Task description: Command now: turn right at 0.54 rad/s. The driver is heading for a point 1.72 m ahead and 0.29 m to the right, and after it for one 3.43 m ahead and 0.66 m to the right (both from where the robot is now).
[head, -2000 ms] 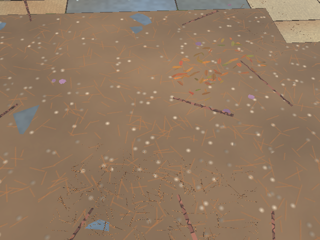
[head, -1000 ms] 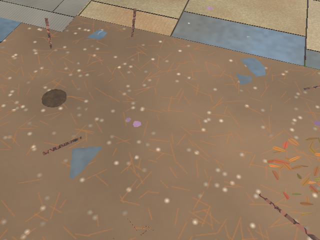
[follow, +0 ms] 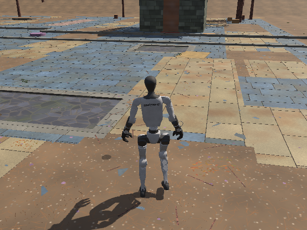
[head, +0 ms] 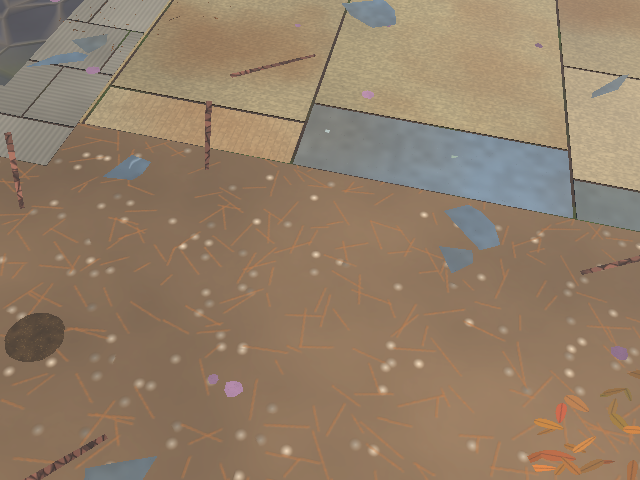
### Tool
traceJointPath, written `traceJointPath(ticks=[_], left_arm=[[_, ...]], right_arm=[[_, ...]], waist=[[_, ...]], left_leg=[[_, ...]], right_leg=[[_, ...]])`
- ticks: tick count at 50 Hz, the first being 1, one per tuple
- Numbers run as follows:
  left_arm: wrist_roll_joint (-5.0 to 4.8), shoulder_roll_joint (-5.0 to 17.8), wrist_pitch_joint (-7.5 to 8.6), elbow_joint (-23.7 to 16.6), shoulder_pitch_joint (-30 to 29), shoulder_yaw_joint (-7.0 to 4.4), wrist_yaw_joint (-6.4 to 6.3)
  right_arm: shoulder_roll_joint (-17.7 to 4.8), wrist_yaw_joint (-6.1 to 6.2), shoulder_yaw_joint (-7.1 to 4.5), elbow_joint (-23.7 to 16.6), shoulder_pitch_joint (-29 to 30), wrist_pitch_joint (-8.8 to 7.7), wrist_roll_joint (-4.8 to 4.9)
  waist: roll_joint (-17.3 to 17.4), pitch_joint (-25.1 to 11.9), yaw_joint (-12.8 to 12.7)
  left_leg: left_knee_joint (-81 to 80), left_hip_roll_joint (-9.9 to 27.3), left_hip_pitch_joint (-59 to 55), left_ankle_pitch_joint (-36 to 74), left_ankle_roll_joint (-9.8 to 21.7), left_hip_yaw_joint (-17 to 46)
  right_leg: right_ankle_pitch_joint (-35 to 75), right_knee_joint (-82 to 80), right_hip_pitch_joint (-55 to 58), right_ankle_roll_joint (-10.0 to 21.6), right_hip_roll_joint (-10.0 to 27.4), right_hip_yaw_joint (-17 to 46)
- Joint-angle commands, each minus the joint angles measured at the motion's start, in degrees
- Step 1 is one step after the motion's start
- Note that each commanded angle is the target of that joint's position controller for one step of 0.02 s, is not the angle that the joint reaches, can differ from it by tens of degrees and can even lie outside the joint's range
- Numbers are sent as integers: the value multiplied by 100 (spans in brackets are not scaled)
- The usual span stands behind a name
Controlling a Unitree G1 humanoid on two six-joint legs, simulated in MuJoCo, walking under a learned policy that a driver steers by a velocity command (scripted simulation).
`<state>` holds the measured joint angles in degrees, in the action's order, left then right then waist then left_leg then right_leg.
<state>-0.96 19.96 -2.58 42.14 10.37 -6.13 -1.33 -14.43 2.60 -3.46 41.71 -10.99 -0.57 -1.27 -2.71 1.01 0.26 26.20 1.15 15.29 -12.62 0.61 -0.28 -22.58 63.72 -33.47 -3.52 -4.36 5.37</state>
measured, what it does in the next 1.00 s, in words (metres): walks ahead, turning right: right foot, then left foot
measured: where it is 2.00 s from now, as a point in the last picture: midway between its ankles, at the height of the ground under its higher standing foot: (431, 319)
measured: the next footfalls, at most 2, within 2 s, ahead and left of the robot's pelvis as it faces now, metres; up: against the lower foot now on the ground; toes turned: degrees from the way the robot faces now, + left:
right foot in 0.28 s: +0.01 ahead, -0.14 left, +0.00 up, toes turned -13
left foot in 0.76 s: +0.40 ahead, -0.01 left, +0.00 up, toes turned -16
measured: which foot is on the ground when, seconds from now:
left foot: down 0.00-0.28, up 0.30-0.74, down 0.76-1.00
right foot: up 0.00-0.26, down 0.28-0.78, up 0.80-1.00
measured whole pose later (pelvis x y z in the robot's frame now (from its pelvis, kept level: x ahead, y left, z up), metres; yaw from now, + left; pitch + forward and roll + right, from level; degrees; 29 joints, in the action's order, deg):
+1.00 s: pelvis +0.33 -0.09 +0.00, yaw -17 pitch +1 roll +2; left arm -0.6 17.1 3.2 40.8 13.4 -2.8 -0.2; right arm -15.2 -1.6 -2.8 46.0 -17.5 -5.4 -0.1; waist -2.7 0.9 1.7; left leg 18.8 -3.8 10.9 -9.4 4.0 -2.9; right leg -13.8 60.8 -36.1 0.1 6.3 2.5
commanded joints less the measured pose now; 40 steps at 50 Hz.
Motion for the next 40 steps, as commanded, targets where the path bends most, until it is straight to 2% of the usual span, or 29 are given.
traceJointPath(ticks=[1,3,5,7,8,10,12,13,14,15,16,17,18,19,20,22,25,30,32,34,35,36,37,38,39,40], left_arm=[[-52,196,-9,-494,-106,-17,25],[-43,127,-4,-695,-353,40,75],[-27,64,-2,-829,-432,92,148],[-28,117,-12,-910,-421,88,201],[-35,162,-30,-935,-403,75,222],[-50,193,-63,-994,-415,60,269],[-58,176,-33,-816,75,20,316],[-85,286,-3,-571,601,-60,283],[-123,615,42,-378,1285,-192,222],[-69,1401,154,-543,1518,-290,200],[89,1092,354,-598,1526,-206,263],[108,733,475,-578,1212,-67,255],[64,452,532,-598,940,32,228],[40,341,537,-636,711,94,197],[62,322,539,-664,594,121,162],[113,388,577,-629,691,109,110],[74,451,611,-457,960,91,70],[6,563,626,-153,1401,62,71],[-19,580,605,-53,1495,50,72],[-34,617,575,12,1505,29,57],[-32,660,559,23,1476,16,48],[-21,724,541,20,1437,1,39],[-9,706,510,20,1387,19,30],[39,575,498,-25,1379,87,13],[81,45,558,-197,1882,241,35],[11,-66,665,-128,1975,312,51]], right_arm=[[-815,60,-179,-429,201,-27,17],[-952,85,-234,-386,-11,26,21],[-1122,65,-301,-406,5,58,43],[-1255,15,-356,-425,62,73,77],[-1296,-17,-381,-420,9,72,113],[-1350,-88,-411,-382,-28,39,206],[-1291,-134,-393,-340,142,6,315],[-1045,-155,-328,-274,54,-18,295],[-624,-204,-205,-316,132,-54,164],[-320,-243,-95,-782,471,-160,-43],[-743,-261,-187,-924,961,-330,182],[-1028,-314,-266,-895,1014,-408,346],[-1104,-327,-303,-728,830,-443,278],[-1080,-314,-304,-588,696,-460,146],[-1046,-328,-307,-525,573,-473,83],[-855,-372,-248,-433,539,-498,91],[-608,-399,-130,-437,812,-510,124],[-544,-540,-36,-646,1506,-553,237],[-565,-601,-20,-721,1640,-588,248],[-632,-641,-32,-743,1570,-614,244],[-699,-640,-57,-722,1435,-619,235],[-820,-611,-114,-672,1160,-616,218],[-995,-555,-215,-511,511,-603,201],[-1232,-492,-306,-315,-428,-586,172],[-1739,-441,-419,-205,-1285,-570,29],[-1475,-484,-342,-42,-1564,-567,129]], waist=[[1084,-239,41],[1182,-365,207],[1257,-472,252],[1334,-516,250],[1333,-585,279],[1353,-482,278],[1262,-412,-58],[984,-524,-220],[-41,-645,-444],[-1538,-524,-412],[-988,-518,-773],[-845,-31,-536],[-598,178,-361],[-491,216,-250],[-508,214,-147],[-342,100,-143],[-239,95,-281],[-277,450,-558],[-278,556,-557],[-343,523,-451],[-410,411,-357],[-501,149,-191],[-486,-332,177],[-409,-1035,613],[762,-2116,606],[1904,-2762,604]], left_leg=[[-768,1262,-914,1985,1070,771],[-710,1404,-1262,2085,1156,710],[-663,1517,-1213,2170,1186,546],[-627,1595,-1013,2287,1187,389],[-691,1644,-981,1783,1167,361],[-813,1717,-777,386,1074,404],[-556,1617,-260,-545,827,201],[-15,1402,261,-941,598,-111],[1643,976,1374,-1495,145,-733],[3555,52,3573,-2652,-265,-720],[4150,53,4064,-2445,-186,279],[4144,303,4158,-1774,-36,386],[3960,459,4016,-1096,3,347],[3648,527,3749,-606,-36,338],[3392,542,3417,-163,-97,305],[3007,441,3124,572,-210,150],[1909,308,2765,1299,-286,67],[781,176,2476,1732,-181,23],[541,142,2461,1564,-47,26],[339,89,2232,1276,113,6],[298,-3,1942,1077,198,-74],[302,-180,1435,849,313,-227],[199,-372,470,857,494,-409],[403,-48,-1138,1026,762,-116],[418,1496,-3526,311,1567,2225],[-647,2189,-4115,-687,1984,4410]], right_leg=[[244,143,-641,-264,321,-217],[219,-462,-528,-329,478,-302],[87,-1046,-68,-283,591,-481],[16,-1545,459,-170,575,-722],[31,-1783,642,-87,541,-848],[84,-2344,971,164,513,-979],[533,-3393,1885,513,352,-1182],[510,-3709,2766,691,183,-1177],[268,-4121,3842,1045,943,70],[108,-4462,4522,2057,2446,2973],[-859,-5188,4091,2612,2772,3669],[-1118,-5311,3814,2349,2576,3156],[-815,-5244,3559,2049,2278,2514],[-264,-5257,3341,1852,2003,2022],[288,-5343,3140,1736,1788,1621],[1361,-5421,3103,1656,1607,1097],[2105,-5401,3080,1504,1430,542],[1905,-5476,3110,1508,1615,481],[2095,-5372,3318,1492,1749,514],[2568,-5177,3546,1403,1859,533],[3203,-4981,3643,1345,1862,506],[4343,-4572,3730,1280,1796,431],[5448,-3742,3657,1163,1583,224],[5297,-2528,2907,975,1341,52],[3107,-224,791,584,608,-184],[-889,1075,-218,457,-68,292]])
Velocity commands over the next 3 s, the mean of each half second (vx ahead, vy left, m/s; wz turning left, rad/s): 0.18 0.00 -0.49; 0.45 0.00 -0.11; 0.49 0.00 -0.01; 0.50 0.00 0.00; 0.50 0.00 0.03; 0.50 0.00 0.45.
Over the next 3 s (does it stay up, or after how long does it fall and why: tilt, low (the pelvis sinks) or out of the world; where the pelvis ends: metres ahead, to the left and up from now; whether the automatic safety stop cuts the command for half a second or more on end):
stays up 1.41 -0.39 -0.02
